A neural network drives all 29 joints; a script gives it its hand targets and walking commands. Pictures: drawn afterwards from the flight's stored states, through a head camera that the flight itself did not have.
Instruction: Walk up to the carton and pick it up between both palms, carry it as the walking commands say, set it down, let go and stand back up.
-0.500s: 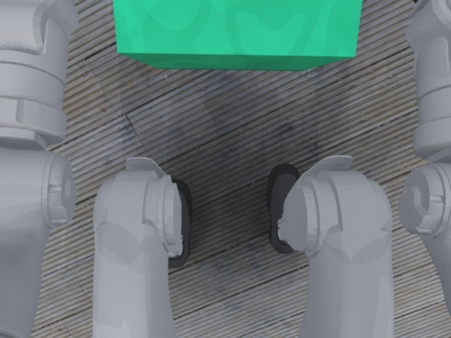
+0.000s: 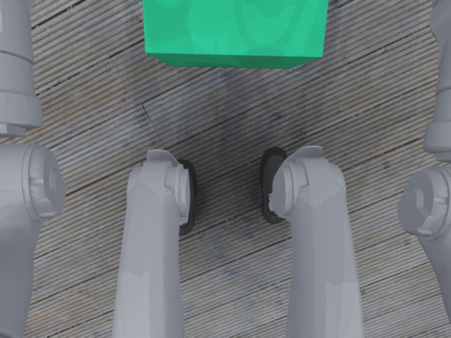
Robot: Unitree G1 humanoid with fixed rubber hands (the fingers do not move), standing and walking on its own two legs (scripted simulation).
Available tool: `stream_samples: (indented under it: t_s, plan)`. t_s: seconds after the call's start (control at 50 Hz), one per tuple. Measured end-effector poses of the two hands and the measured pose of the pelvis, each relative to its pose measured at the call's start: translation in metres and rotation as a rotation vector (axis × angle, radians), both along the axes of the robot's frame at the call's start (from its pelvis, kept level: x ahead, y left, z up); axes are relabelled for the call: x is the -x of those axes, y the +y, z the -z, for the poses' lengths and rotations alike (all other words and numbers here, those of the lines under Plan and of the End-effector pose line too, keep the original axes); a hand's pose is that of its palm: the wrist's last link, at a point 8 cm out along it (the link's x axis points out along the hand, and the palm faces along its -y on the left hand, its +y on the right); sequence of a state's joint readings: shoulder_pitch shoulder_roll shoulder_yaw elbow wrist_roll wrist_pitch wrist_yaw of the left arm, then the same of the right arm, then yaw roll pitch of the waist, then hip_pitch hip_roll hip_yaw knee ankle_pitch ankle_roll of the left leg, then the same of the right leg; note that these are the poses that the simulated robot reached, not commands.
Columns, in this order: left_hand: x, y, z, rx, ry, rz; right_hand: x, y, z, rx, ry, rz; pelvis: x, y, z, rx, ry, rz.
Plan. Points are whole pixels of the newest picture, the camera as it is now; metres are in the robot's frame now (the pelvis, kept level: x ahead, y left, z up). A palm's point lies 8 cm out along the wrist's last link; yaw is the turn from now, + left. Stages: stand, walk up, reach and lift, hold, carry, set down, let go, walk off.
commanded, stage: set down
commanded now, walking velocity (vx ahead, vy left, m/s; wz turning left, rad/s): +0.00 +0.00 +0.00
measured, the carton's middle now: out of the picture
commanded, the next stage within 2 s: let go in 0.70 s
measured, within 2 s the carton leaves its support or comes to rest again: neither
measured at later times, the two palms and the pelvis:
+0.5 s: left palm out of the picture +0.58 +0.22 +0.05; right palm out of the picture +0.55 -0.25 +0.03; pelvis +0.00 -0.01 +0.13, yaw +0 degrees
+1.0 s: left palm out of the picture +0.47 +0.21 +0.08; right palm out of the picture +0.45 -0.25 +0.08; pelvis +0.03 -0.01 +0.20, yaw +0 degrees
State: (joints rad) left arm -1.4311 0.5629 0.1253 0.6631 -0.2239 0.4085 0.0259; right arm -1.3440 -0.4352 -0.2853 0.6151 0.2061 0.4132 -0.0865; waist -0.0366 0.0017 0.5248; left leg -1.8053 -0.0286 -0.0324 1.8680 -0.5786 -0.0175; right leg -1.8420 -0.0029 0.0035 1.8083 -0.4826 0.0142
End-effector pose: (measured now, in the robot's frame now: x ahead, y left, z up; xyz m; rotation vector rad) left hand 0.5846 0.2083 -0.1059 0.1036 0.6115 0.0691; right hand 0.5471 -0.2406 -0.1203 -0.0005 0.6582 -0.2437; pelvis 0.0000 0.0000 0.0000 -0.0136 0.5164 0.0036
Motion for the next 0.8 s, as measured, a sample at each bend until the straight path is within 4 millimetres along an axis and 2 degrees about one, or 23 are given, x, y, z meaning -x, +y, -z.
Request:
stream_samples:
  t_s: [0.1,0.18,0.32,0.52,0.56,0.62,0.7,0.74,0.8]
  plan:
    - [0.001,-0.004,-0.031,-0.013,0.019,0.009,-0.005,-0.006,-0.039,-0.012,-0.054,0.001,0.001,0.0,-0.025,-0.001,-0.003,0.003]
    - [0.002,0.0,-0.055,-0.015,0.031,-0.01,-0.004,-0.012,-0.059,-0.016,-0.036,-0.001,0.002,-0.001,-0.046,-0.013,-0.01,0.006]
    - [0.001,-0.003,-0.1,0.006,-0.004,0.008,0.003,-0.008,-0.101,-0.007,-0.038,-0.019,0.002,-0.004,-0.083,-0.025,-0.026,0.008]
    - [0.004,0.006,-0.158,-0.01,0.01,0.009,-0.001,-0.005,-0.159,-0.002,-0.026,-0.022,-0.001,-0.006,-0.139,-0.027,-0.045,0.006]
    - [0.004,0.007,-0.167,-0.012,0.015,0.016,0.0,-0.006,-0.164,0.0,-0.008,-0.018,-0.003,-0.006,-0.148,-0.024,-0.051,0.001]
    - [0.004,0.008,-0.171,-0.012,0.051,0.009,0.003,-0.007,-0.164,0.004,0.037,-0.013,-0.005,-0.006,-0.159,-0.015,-0.056,-0.004]
    - [0.004,0.006,-0.173,-0.017,0.046,0.011,0.003,-0.001,-0.169,0.0,0.009,-0.032,-0.008,-0.005,-0.168,-0.013,-0.052,-0.002]
    - [0.008,0.004,-0.17,-0.026,0.057,0.011,0.007,0.001,-0.165,0.026,0.027,-0.055,-0.01,-0.005,-0.171,-0.015,-0.055,-0.003]
    - [0.024,0.003,-0.164,-0.06,0.065,0.019,0.023,0.003,-0.16,0.058,0.053,-0.092,-0.014,-0.005,-0.175,-0.016,-0.068,-0.001]
